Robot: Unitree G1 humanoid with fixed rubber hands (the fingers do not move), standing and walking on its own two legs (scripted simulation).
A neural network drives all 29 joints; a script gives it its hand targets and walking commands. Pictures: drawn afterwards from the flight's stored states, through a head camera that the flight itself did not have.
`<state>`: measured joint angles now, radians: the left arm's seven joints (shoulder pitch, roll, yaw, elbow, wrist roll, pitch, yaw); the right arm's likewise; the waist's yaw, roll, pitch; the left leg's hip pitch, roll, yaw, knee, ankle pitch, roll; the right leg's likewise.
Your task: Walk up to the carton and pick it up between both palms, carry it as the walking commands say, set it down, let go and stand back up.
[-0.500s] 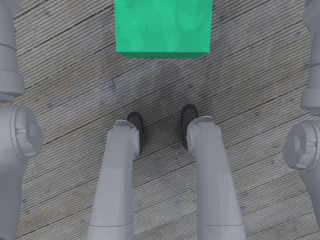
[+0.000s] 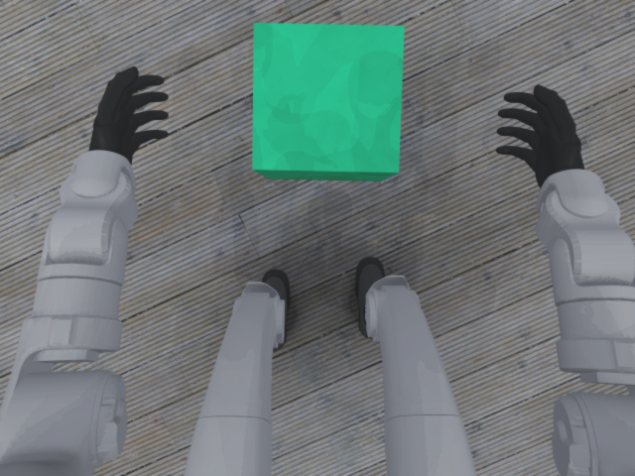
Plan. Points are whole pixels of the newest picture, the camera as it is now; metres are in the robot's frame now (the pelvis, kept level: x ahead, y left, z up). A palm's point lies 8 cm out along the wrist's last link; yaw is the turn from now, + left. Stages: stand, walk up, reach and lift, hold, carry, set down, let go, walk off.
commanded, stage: let go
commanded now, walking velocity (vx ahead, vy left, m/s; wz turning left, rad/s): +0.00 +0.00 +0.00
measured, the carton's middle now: (326, 113) +0.58 -0.01 -0.58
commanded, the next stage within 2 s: stand in 1.14 s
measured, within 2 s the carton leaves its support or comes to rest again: neither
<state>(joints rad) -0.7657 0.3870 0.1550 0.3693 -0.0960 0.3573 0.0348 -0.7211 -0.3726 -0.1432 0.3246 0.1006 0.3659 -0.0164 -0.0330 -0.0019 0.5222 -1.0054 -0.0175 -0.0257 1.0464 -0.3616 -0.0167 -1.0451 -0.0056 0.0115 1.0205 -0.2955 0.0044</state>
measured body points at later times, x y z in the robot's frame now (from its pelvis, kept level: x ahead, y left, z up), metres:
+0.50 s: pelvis +0.06 +0.00 +0.07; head +0.12 +0.00 +0.51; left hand +0.29 +0.23 -0.01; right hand +0.26 -0.23 -0.02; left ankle +0.07 +0.13 -0.66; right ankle +0.10 -0.12 -0.66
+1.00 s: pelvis +0.10 -0.01 +0.08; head +0.11 -0.01 +0.53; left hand +0.28 +0.22 +0.01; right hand +0.28 -0.24 +0.00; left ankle +0.08 +0.13 -0.66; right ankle +0.10 -0.12 -0.66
